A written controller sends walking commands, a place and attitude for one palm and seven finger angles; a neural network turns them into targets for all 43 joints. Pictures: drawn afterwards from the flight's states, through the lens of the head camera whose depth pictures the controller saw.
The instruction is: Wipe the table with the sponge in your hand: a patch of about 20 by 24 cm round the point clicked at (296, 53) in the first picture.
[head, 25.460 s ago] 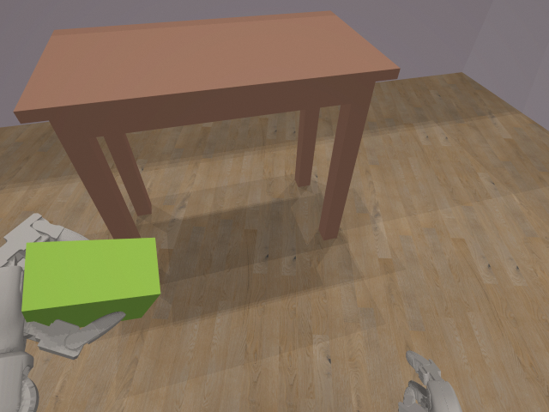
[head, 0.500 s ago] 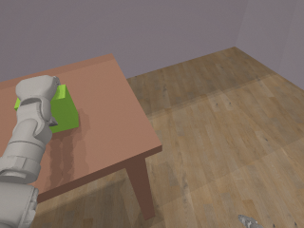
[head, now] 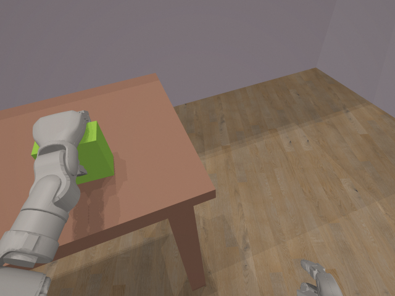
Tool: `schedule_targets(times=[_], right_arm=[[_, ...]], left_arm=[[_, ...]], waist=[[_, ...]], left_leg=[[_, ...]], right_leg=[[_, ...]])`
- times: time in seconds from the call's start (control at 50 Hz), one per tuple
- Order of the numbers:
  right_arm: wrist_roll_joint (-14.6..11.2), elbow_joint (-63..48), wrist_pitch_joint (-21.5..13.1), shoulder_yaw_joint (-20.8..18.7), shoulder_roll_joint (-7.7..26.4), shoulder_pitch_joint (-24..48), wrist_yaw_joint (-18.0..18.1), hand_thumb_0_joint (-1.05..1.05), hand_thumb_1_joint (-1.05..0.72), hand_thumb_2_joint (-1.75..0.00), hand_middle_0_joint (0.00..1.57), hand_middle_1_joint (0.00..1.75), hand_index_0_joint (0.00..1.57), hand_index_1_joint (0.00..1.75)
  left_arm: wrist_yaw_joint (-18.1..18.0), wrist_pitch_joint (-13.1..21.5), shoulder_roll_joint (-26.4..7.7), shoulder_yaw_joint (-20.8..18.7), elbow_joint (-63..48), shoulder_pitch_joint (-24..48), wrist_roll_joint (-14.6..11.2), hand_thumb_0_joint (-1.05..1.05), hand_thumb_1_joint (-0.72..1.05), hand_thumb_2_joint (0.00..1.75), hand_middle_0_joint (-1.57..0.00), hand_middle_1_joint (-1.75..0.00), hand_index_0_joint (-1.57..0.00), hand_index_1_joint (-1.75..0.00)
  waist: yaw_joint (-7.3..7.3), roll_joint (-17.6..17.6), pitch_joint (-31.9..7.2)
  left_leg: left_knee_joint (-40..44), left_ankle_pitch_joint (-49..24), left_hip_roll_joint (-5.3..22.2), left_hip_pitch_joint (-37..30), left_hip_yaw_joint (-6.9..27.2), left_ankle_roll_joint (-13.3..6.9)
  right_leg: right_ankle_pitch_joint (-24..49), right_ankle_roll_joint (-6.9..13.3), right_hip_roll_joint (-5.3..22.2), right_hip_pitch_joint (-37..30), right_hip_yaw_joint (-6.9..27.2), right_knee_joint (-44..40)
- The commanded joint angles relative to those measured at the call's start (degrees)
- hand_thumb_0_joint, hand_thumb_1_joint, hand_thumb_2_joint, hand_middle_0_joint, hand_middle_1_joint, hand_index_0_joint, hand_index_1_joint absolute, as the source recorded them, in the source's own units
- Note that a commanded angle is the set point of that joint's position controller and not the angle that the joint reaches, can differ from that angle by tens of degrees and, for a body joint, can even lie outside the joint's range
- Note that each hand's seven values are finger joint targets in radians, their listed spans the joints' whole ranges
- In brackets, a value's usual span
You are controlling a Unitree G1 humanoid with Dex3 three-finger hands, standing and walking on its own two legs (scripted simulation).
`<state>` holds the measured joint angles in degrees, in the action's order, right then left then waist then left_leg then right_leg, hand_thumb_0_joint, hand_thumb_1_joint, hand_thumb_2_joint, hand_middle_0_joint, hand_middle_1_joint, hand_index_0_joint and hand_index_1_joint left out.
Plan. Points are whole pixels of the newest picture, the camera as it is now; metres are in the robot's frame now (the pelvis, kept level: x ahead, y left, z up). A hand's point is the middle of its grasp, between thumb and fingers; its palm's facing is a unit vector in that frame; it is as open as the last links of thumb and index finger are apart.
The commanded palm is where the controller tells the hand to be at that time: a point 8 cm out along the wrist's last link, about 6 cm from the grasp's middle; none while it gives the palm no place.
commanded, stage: wipe back along the middle lane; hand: left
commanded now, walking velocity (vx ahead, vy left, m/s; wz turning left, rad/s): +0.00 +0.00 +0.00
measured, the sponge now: (81, 161) +0.35 +0.30 +0.10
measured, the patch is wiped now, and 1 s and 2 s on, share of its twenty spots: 0.75 0.80 0.80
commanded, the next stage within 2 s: slide across to the third lane in 0.62 s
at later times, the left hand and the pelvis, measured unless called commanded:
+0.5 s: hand (75, 162) +0.31 +0.28 +0.14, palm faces +0.11 -0.01 -0.99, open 10.3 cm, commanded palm +0.27 +0.26 +0.16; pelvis +0.00 +0.01 +0.00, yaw -1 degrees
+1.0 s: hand (84, 168) +0.30 +0.25 +0.14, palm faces +0.08 -0.01 -1.00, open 10.3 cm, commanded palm +0.27 +0.22 +0.18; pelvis -0.01 +0.00 +0.00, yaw +0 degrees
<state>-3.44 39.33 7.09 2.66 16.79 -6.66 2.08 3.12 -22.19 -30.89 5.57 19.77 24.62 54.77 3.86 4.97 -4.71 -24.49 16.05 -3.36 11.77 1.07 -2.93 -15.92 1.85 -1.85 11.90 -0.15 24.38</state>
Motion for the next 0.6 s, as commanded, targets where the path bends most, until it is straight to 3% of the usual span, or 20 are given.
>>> schedule_targets(times=[0.0,0.02,0.04,0.12,0.14,0.18,0.2,0.22,0.26,0.32,0.34,0.38,0.42,0.44,0.46,0.48,0.52,0.54,0.56,0.58], right_arm=[[-0.1,-9.3,-3.1,-2.1,6.4,9.2,-0.1,0.00,-0.90,-0.90,0.20,0.30,0.20,0.30],[-0.1,-9.3,-2.9,-2.0,6.8,9.6,-0.2,0.00,-0.90,-0.90,0.20,0.30,0.20,0.30],[-0.3,-9.1,-3.0,-1.8,6.6,9.7,-0.2,0.00,-0.90,-0.90,0.20,0.30,0.20,0.30],[-0.3,-9.0,-2.9,-1.6,7.0,10.7,0.0,0.00,-0.90,-0.90,0.20,0.30,0.20,0.30],[-0.4,-9.2,-3.2,-1.4,6.5,10.8,0.0,0.00,-0.90,-0.90,0.20,0.30,0.20,0.30],[-0.4,-9.2,-3.2,-1.4,6.7,11.0,0.1,0.00,-0.90,-0.90,0.20,0.30,0.20,0.30],[-0.5,-9.6,-3.3,-1.3,6.3,11.5,0.0,0.00,-0.90,-0.90,0.20,0.30,0.20,0.30],[-0.4,-9.8,-3.1,-1.3,6.5,11.6,-0.1,0.00,-0.90,-0.90,0.20,0.30,0.20,0.30],[-0.5,-10.0,-3.4,-1.1,6.0,11.8,-0.4,0.00,-0.90,-0.90,0.20,0.30,0.20,0.30],[-0.4,-10.6,-3.5,-1.1,6.2,12.5,-0.7,0.00,-0.90,-0.90,0.20,0.30,0.20,0.30],[-0.6,-10.9,-3.6,-0.9,5.5,13.0,-1.0,0.00,-0.90,-0.90,0.20,0.30,0.20,0.30],[-0.5,-10.6,-3.4,-0.7,5.8,13.8,-0.9,0.00,-0.90,-0.90,0.20,0.30,0.20,0.30],[-0.6,-11.0,-3.2,-0.6,5.8,14.4,-1.0,0.00,-0.90,-0.90,0.20,0.30,0.20,0.30],[-0.7,-10.7,-3.4,-0.5,5.5,14.5,-1.1,0.00,-0.90,-0.90,0.20,0.30,0.20,0.30],[-0.7,-11.0,-3.4,-0.5,5.3,14.8,-1.2,0.00,-0.90,-0.90,0.20,0.30,0.20,0.30],[-0.6,-10.8,-3.4,-0.6,5.4,15.0,-1.2,0.00,-0.90,-0.90,0.20,0.30,0.20,0.30],[-0.8,-11.1,-3.3,-0.3,5.4,15.5,-1.3,0.00,-0.90,-0.90,0.20,0.30,0.20,0.30],[-0.8,-11.1,-3.5,-0.1,4.9,15.8,-1.4,0.00,-0.90,-0.90,0.20,0.30,0.20,0.30],[-0.7,-10.9,-3.5,-0.2,4.9,15.6,-1.5,0.00,-0.90,-0.90,0.20,0.30,0.20,0.30],[-0.7,-11.2,-3.5,-0.2,4.9,16.2,-1.5,0.00,-0.90,-0.90,0.20,0.30,0.20,0.30]], left_arm=[[0.8,-1.1,-6.2,-1.7,-8.2,2.8,-1.3,0.00,0.10,1.30,-1.20,-1.60,-1.20,-1.60],[0.8,-1.8,-6.9,-2.4,-8.2,2.7,-1.6,0.00,0.10,1.30,-1.20,-1.60,-1.20,-1.60],[0.7,-2.4,-4.9,-0.4,-8.2,3.0,-1.5,0.00,0.10,1.30,-1.20,-1.60,-1.20,-1.60],[0.7,-4.6,-6.0,-1.1,-8.2,2.6,-1.5,0.00,0.10,1.30,-1.20,-1.60,-1.20,-1.60],[0.8,-5.1,-3.4,1.4,-9.0,3.0,-1.8,0.00,0.10,1.30,-1.20,-1.60,-1.20,-1.60],[0.9,-5.4,-4.9,-0.1,-9.4,1.7,-1.6,0.00,0.10,1.30,-1.20,-1.60,-1.20,-1.60],[1.1,-5.8,-3.1,1.5,-10.5,1.3,-1.8,0.00,0.10,1.30,-1.20,-1.60,-1.20,-1.60],[1.2,-6.1,-3.8,0.7,-11.3,1.3,-2.0,0.00,0.10,1.30,-1.20,-1.60,-1.20,-1.60],[1.3,-6.2,-0.7,2.9,-12.6,-1.4,-2.2,0.00,0.10,1.30,-1.20,-1.60,-1.20,-1.60],[1.0,-6.7,-3.2,-0.4,-16.1,-5.8,-3.1,0.00,0.10,1.30,-1.20,-1.60,-1.20,-1.60],[1.1,-7.1,-0.9,1.2,-17.4,-6.9,-3.7,0.00,0.10,1.30,-1.20,-1.60,-1.20,-1.60],[1.1,-8.1,-1.1,1.5,-18.5,-5.8,-3.5,0.00,0.10,1.30,-1.20,-1.60,-1.20,-1.60],[0.7,-9.1,-2.2,0.4,-19.7,-6.9,-3.3,0.00,0.10,1.30,-1.20,-1.60,-1.20,-1.60],[0.7,-9.6,0.0,2.6,-19.8,-6.7,-2.9,0.00,0.10,1.30,-1.20,-1.60,-1.20,-1.60],[0.8,-10.0,1.4,3.6,-21.3,-7.1,-3.2,0.00,0.10,1.30,-1.20,-1.60,-1.20,-1.60],[0.6,-10.4,-0.4,2.1,-21.4,-7.6,-3.1,0.00,0.10,1.30,-1.20,-1.60,-1.20,-1.60],[0.5,-11.1,-0.1,2.1,-22.6,-9.4,-3.0,0.00,0.10,1.30,-1.20,-1.60,-1.20,-1.60],[0.7,-11.3,2.8,4.9,-23.4,-9.0,-3.1,0.00,0.10,1.30,-1.20,-1.60,-1.20,-1.60],[0.6,-11.5,2.3,4.0,-23.6,-10.1,-3.1,0.00,0.10,1.30,-1.20,-1.60,-1.20,-1.60],[0.7,-11.7,2.2,4.2,-24.8,-10.5,-3.1,0.00,0.10,1.30,-1.20,-1.60,-1.20,-1.60]], waist=[[0.58,-7.5,-10.0],[0.70,-6.8,-9.0],[0.08,-7.8,-7.9],[0.45,-8.0,-6.6],[0.09,-8.2,-6.9],[0.61,-8.5,-7.7],[0.66,-7.7,-7.7],[0.65,-6.5,-8.1],[0.45,-7.7,-8.0],[1.55,-6.9,-9.5],[1.34,-7.6,-8.0],[1.10,-8.7,-6.0],[1.66,-7.3,-6.6],[1.00,-7.7,-5.7],[1.23,-7.8,-6.3],[1.43,-8.0,-6.3],[1.68,-6.9,-6.5],[1.17,-7.2,-6.5],[1.35,-8.7,-6.6],[1.58,-7.7,-6.8]], left_leg=[[0.0,-27.9,1.2,-1.6,-0.1,0.9],[0.5,-26.0,1.3,-0.8,-0.1,1.2],[0.7,-25.0,1.4,-0.4,-0.1,1.1],[1.4,-20.9,1.4,0.3,-0.2,1.3],[1.3,-20.7,1.2,0.1,-0.4,1.1],[1.3,-21.5,1.3,-0.1,-0.3,1.3],[1.3,-22.0,1.3,-0.5,-0.3,1.2],[1.2,-21.7,1.4,-0.8,-0.2,1.3],[1.0,-23.0,1.5,-1.1,-0.1,1.4],[0.7,-24.9,1.6,-1.4,0.0,1.6],[0.9,-24.0,1.6,-1.0,-0.2,1.5],[1.4,-22.5,1.7,-0.8,-0.2,1.5],[1.7,-22.3,1.7,-1.0,-0.1,1.7],[1.6,-22.1,1.7,-0.8,-0.2,1.7],[1.6,-22.5,1.7,-1.3,-0.1,1.6],[1.6,-22.4,1.7,-1.4,-0.2,1.6],[1.8,-22.4,1.7,-1.3,0.0,1.9],[1.6,-22.5,1.6,-1.6,-0.1,1.7],[1.7,-23.0,1.8,-1.6,0.1,1.7],[1.6,-22.8,1.7,-1.9,-0.3,1.6]], right_leg=[[25.4,1.1,0.3,-9.1,0.0,0.8],[24.1,1.4,0.3,-8.9,0.4,0.6],[23.3,1.2,0.4,-8.1,-0.2,0.8],[19.9,1.4,0.2,-7.6,0.2,0.1],[20.2,1.2,0.5,-7.8,-0.2,0.3],[20.7,1.2,0.3,-8.3,0.0,0.6],[20.9,1.2,0.4,-8.3,-0.3,0.6],[20.5,1.4,0.3,-8.2,0.2,0.5],[21.0,1.2,0.2,-8.1,-0.3,0.8],[22.9,1.3,0.2,-9.8,0.5,1.3],[22.4,1.1,0.3,-9.4,-0.2,1.2],[21.4,1.0,0.1,-8.4,-0.1,0.6],[20.4,1.3,0.0,-8.8,0.6,0.6],[20.2,1.3,0.1,-8.0,0.0,0.7],[20.6,1.2,0.0,-8.5,-0.1,0.7],[20.8,1.2,0.0,-8.6,0.3,0.6],[20.3,1.5,-0.2,-8.9,0.8,0.8],[20.7,1.3,0.0,-8.8,0.2,0.9],[21.0,1.3,-0.2,-9.0,0.2,1.0],[21.3,1.2,-0.1,-9.1,0.5,0.9]])
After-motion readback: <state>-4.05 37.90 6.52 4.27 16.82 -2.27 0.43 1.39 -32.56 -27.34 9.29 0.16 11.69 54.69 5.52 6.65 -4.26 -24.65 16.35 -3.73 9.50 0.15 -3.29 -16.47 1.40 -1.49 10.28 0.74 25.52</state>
